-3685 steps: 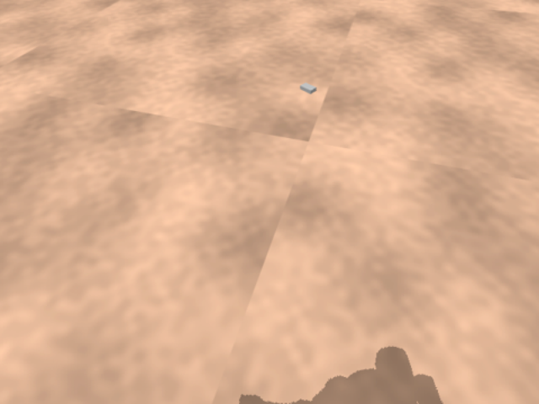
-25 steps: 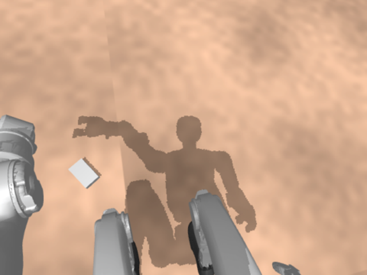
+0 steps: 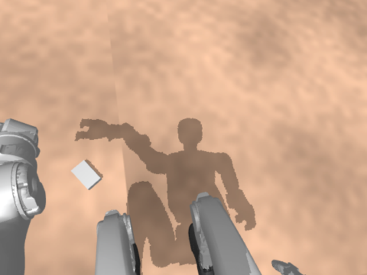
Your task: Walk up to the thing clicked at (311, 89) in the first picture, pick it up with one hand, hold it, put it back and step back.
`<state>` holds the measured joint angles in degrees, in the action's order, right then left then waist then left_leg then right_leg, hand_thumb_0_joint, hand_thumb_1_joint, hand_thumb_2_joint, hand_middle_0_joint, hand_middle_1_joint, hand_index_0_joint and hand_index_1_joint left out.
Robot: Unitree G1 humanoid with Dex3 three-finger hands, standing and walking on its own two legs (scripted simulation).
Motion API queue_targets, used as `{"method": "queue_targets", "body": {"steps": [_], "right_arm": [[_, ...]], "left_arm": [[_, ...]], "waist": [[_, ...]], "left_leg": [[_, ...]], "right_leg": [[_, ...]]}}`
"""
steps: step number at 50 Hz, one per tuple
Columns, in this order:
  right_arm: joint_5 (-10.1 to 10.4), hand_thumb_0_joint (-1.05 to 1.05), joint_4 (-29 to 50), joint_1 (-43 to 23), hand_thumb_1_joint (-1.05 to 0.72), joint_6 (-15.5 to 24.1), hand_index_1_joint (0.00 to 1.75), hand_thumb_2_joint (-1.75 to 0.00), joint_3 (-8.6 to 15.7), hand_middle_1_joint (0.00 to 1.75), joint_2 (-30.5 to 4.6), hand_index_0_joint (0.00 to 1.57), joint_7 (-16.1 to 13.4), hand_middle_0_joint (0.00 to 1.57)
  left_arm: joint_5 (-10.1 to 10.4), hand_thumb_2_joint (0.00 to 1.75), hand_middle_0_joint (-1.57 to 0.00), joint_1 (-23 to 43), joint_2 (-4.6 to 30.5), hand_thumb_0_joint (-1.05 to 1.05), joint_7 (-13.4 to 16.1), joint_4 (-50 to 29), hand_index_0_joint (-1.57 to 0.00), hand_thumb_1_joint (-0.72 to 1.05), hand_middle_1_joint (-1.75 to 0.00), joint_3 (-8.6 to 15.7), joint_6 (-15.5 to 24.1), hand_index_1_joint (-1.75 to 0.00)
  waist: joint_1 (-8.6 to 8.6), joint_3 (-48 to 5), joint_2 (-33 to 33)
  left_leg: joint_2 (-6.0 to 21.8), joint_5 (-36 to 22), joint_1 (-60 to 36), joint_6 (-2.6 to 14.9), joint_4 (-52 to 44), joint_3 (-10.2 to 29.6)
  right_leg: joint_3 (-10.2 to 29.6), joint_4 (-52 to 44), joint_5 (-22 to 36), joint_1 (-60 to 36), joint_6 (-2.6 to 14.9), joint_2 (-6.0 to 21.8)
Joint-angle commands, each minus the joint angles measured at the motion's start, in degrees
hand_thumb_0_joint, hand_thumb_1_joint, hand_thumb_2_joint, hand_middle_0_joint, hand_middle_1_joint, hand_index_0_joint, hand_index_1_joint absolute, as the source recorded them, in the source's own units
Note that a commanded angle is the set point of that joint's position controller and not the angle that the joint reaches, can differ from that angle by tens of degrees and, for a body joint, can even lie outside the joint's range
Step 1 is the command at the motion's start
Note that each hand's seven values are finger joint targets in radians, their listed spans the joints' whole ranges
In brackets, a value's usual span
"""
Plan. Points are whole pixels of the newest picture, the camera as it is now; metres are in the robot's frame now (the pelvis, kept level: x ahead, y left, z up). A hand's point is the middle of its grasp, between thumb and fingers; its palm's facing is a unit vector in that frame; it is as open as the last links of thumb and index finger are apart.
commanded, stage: go down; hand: left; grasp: from above
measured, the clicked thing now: (86, 174) +0.45 +0.28 -0.53
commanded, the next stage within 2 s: approach in 0.36 s
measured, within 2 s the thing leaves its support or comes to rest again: neither
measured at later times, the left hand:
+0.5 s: hand (5, 143) +0.45 +0.32 -0.09, palm faces -0.09 -0.40 -0.91, open 13.7 cm
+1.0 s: hand (60, 167) +0.43 +0.29 -0.28, palm faces -0.15 -0.42 -0.90, open 12.5 cm
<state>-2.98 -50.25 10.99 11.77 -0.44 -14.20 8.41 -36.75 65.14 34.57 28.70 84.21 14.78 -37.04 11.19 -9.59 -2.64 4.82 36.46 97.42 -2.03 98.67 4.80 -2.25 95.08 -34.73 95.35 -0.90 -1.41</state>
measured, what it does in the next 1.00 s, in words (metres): lowers itself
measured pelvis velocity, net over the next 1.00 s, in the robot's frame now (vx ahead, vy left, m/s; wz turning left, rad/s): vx -0.03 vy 0.00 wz -0.03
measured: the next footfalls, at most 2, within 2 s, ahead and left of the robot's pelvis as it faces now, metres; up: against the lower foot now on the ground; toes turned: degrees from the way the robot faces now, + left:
none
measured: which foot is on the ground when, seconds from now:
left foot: down 0.00-1.00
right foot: down 0.00-1.00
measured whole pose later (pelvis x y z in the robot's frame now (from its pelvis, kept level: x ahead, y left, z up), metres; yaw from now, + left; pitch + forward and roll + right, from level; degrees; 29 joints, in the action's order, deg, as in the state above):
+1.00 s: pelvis -0.03 +0.00 -0.12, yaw -2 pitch +38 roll -5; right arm -7.9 -48.6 10.3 13.2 -1.9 -15.6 14.0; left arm -39.7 70.2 37.4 38.2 95.7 20.9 -29.4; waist 16.2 -5.5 -0.7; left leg 3.5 38.7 121.4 -2.1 121.6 6.7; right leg -2.2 117.9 -36.9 119.2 -1.7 -1.3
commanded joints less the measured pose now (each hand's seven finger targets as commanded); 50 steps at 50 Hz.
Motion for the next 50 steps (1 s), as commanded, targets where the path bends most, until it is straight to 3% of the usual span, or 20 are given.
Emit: {"method": "queue_targets", "body": {"steps": [1,5,8,9,17,22,23,24,28,31,34,38,43,44,46,50], "right_arm": [[0.6,0.00,0.8,10.9,-0.91,0.8,0.30,-0.91,3.4,0.30,-11.8,0.20,-0.9,0.20],[0.9,0.00,0.9,11.2,-0.91,0.8,0.30,-0.90,3.9,0.30,-11.7,0.20,-0.9,0.20],[0.8,0.00,1.1,11.6,-0.91,0.8,0.30,-0.91,3.6,0.30,-11.4,0.20,-0.6,0.20],[0.9,0.00,1.1,11.8,-0.91,0.8,0.30,-0.91,3.7,0.30,-11.7,0.20,-0.6,0.20],[0.5,0.00,1.5,11.4,-0.91,0.7,0.30,-0.91,3.5,0.30,-11.2,0.20,-0.4,0.20],[0.3,0.00,1.7,11.1,-0.91,0.3,0.30,-0.91,3.2,0.30,-11.4,0.20,-0.5,0.20],[0.4,0.00,1.8,11.5,-0.91,0.3,0.30,-0.90,3.3,0.30,-11.4,0.20,-0.4,0.20],[0.2,0.00,1.6,11.1,-0.91,0.3,0.30,-0.90,3.3,0.30,-11.5,0.20,-0.3,0.20],[0.0,0.00,1.4,11.1,-0.91,0.5,0.30,-0.90,3.3,0.30,-10.9,0.20,-0.1,0.20],[-0.6,0.00,0.8,11.1,-0.91,0.9,0.30,-0.90,3.2,0.30,-11.1,0.20,0.2,0.20],[-1.7,0.00,0.8,11.8,-0.91,1.1,0.30,-0.90,2.4,0.30,-11.3,0.20,0.9,0.20],[-2.7,0.00,1.1,12.2,-0.91,1.7,0.30,-0.90,1.7,0.30,-12.1,0.20,2.0,0.20],[-3.7,0.00,1.6,12.6,-0.91,2.0,0.30,-0.90,1.5,0.30,-12.9,0.20,4.1,0.20],[-3.8,0.00,1.4,12.6,-0.91,1.9,0.30,-0.90,1.6,0.30,-13.9,0.20,4.4,0.20],[-4.4,0.00,1.6,12.7,-0.91,1.8,0.30,-0.90,1.8,0.30,-14.2,0.20,5.1,0.20],[-5.0,0.00,0.8,13.1,-0.91,1.7,0.30,-0.90,2.5,0.30,-15.5,0.20,6.1,0.20]], "left_arm": [[-2.5,0.88,-0.19,21.6,14.6,0.00,2.4,-7.8,-0.18,-0.45,-0.96,-1.8,0.7,-0.97],[-1.6,0.87,-0.21,21.4,12.1,0.00,1.5,-9.5,-0.19,-0.44,-0.94,-2.9,0.6,-0.96],[-2.0,0.88,-0.19,20.7,13.8,0.00,1.3,-10.0,-0.18,-0.45,-0.97,-2.5,0.7,-0.98],[-2.1,0.88,-0.19,19.0,14.1,0.00,1.3,-9.0,-0.18,-0.46,-0.97,-2.0,0.5,-0.98],[-2.4,0.90,-0.17,18.9,13.1,0.00,2.0,-7.5,-0.16,-0.48,-0.98,-2.1,0.9,-0.99],[-2.8,0.90,-0.17,21.4,15.6,0.00,2.8,-9.4,-0.15,-0.49,-0.98,-1.1,0.9,-1.00],[-2.8,0.98,-0.21,20.7,15.7,0.00,2.8,-9.5,-0.12,-0.57,-0.91,-0.8,0.8,-1.00],[-2.9,0.90,-0.23,20.0,15.8,0.00,2.9,-8.7,-0.19,-0.49,-0.93,-0.7,0.7,-0.97],[-2.2,0.87,-0.18,18.3,13.5,0.00,3.3,-3.9,-0.18,-0.44,-1.03,-1.0,1.2,-1.04],[-1.8,0.84,-0.22,17.7,11.3,0.00,4.0,0.8,-0.22,-0.41,-1.00,-1.7,2.4,-1.00],[-1.9,0.80,-0.24,18.5,9.7,0.00,5.0,3.3,-0.26,-0.35,-1.01,-1.6,4.1,-0.99],[-2.6,0.75,-0.26,21.8,8.4,0.00,6.0,3.3,-0.30,-0.29,-1.02,-2.5,6.1,-0.99],[-4.0,0.77,-0.26,24.5,12.6,0.00,8.6,2.7,-0.29,-0.31,-1.02,0.4,7.7,-0.99],[-4.7,0.77,-0.27,24.2,14.5,0.00,9.7,3.9,-0.30,-0.31,-1.00,1.8,7.7,-0.98],[-5.2,0.76,-0.29,26.7,17.1,0.00,11.5,2.4,-0.31,-0.31,-0.98,4.0,8.0,-0.96],[-5.6,0.80,-0.29,29.4,18.3,0.00,14.7,3.7,-0.29,-0.34,-0.94,6.0,8.7,-0.94]], "waist": [[0.04,-34.6,-11.3],[0.86,-34.3,-11.0],[0.67,-35.4,-9.2],[-0.18,-35.6,-9.4],[-0.23,-34.5,-9.6],[-0.44,-36.6,-11.4],[-0.38,-36.9,-11.6],[-0.81,-37.1,-10.9],[0.49,-31.8,-8.7],[1.76,-28.5,-6.6],[2.59,-26.6,-7.5],[3.91,-28.3,-9.3],[4.23,-33.1,-13.6],[3.49,-34.8,-15.2],[3.59,-36.9,-17.4],[5.48,-37.2,-19.0]], "left_leg": [[-1.6,-13.2,-25.4,1.80,-12.0,-2.7],[-1.2,-14.1,-28.3,1.58,-12.6,-1.9],[-1.8,-16.3,-24.3,2.32,-11.3,-3.5],[-1.6,-17.5,-25.4,2.07,-11.4,-3.2],[-1.7,-16.9,-24.2,2.11,-10.8,-3.5],[-1.6,-16.7,-25.7,1.99,-11.5,-3.5],[-1.5,-17.9,-27.1,1.90,-11.3,-3.1],[-1.5,-17.1,-26.7,1.87,-11.8,-2.9],[-1.5,-14.5,-21.1,2.19,-9.9,-3.1],[-1.5,-13.0,-15.9,2.53,-6.7,-3.0],[-1.3,-14.4,-13.5,2.17,-3.8,-2.4],[-1.4,-14.7,-10.8,1.94,0.4,-2.1],[-1.6,-11.6,-9.6,1.59,6.2,-1.6],[-1.5,-11.6,-9.6,1.29,7.0,-1.6],[-1.6,-10.9,-8.6,1.28,9.4,-2.0],[-1.5,-6.9,-6.3,1.23,13.4,-1.9]], "right_leg": [[-1.7,-11.9,13.3,-19.4,2.20,-1.6],[-2.2,-12.1,13.7,-18.6,2.25,-1.5],[-1.6,-12.1,17.6,-23.1,1.89,-1.6],[-1.7,-11.6,18.3,-22.9,2.01,-1.5],[-1.6,-11.5,17.5,-21.9,2.10,-1.7],[-1.5,-11.9,17.7,-23.3,2.23,-1.7],[-1.7,-11.5,18.1,-22.4,2.25,-1.7],[-1.9,-11.7,17.3,-22.3,2.31,-1.8],[-1.7,-10.7,15.4,-19.5,1.92,-1.8],[-1.9,-8.7,13.9,-15.4,1.71,-1.9],[-2.5,-4.5,15.0,-10.7,2.04,-1.9],[-3.0,0.4,15.4,-6.1,2.21,-2.0],[-3.2,6.3,11.9,0.5,2.09,-1.1],[-3.4,8.3,11.9,1.5,2.21,-1.0],[-3.3,10.5,11.3,3.0,2.06,-0.6],[-3.7,13.7,7.5,8.2,1.84,-0.3]]}}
